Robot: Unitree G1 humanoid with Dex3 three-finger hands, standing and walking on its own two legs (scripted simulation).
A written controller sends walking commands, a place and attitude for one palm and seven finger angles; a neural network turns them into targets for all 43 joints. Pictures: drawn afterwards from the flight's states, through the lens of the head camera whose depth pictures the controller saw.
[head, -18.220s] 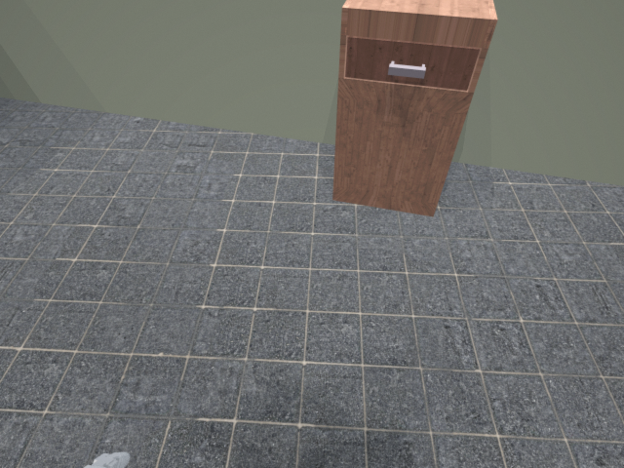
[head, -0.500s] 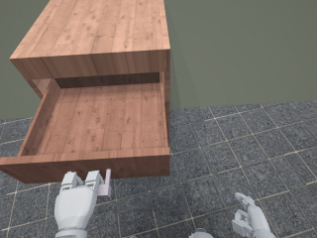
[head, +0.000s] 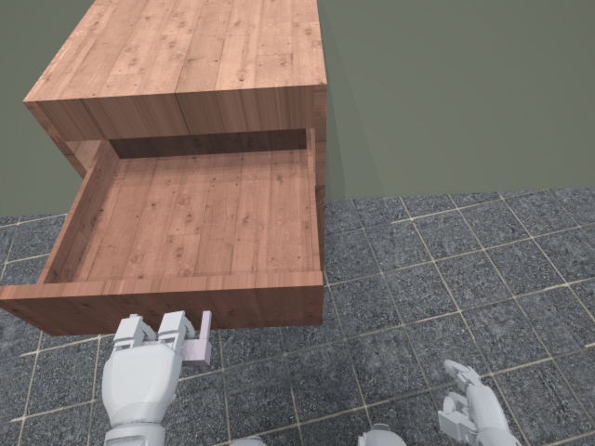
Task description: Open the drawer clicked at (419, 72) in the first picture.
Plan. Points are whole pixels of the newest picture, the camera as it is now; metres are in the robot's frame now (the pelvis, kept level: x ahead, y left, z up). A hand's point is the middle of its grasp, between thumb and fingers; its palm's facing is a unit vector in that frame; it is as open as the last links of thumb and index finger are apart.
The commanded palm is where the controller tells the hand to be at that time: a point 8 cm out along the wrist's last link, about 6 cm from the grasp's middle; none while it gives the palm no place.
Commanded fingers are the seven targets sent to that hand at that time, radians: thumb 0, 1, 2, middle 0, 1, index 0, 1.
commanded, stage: open the thumb to release the handle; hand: left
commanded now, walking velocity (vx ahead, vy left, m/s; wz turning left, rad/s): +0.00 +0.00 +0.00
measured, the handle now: (166, 336) +0.26 +0.21 -0.02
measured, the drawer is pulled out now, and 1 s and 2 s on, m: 0.30 0.30 0.30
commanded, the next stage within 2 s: lift the hand off the handle in 0.28 s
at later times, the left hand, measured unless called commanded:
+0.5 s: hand (164, 383) +0.20 +0.20 -0.03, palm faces +0.01 -0.07 -1.00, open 13.7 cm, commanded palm +0.18 +0.21 +0.02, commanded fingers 0.00 -0.50 0.30 -0.30 -1.20 -0.30 -1.20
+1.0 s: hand (161, 368) +0.22 +0.21 -0.01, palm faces +0.02 -0.07 -1.00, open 13.6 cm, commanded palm +0.19 +0.20 +0.04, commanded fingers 0.00 -0.50 0.30 -0.30 -1.20 -0.30 -1.20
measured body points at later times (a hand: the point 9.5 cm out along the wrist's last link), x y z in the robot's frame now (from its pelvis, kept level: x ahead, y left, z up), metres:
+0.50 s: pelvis -0.02 -0.01 +0.01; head +0.03 -0.03 +0.45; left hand +0.20 +0.20 +0.02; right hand +0.18 -0.24 -0.11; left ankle -0.04 +0.13 -0.67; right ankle +0.03 -0.13 -0.67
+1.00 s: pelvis -0.02 +0.00 +0.02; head +0.03 -0.04 +0.46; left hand +0.21 +0.21 +0.04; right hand +0.17 -0.24 -0.10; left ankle -0.04 +0.13 -0.67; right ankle +0.03 -0.13 -0.67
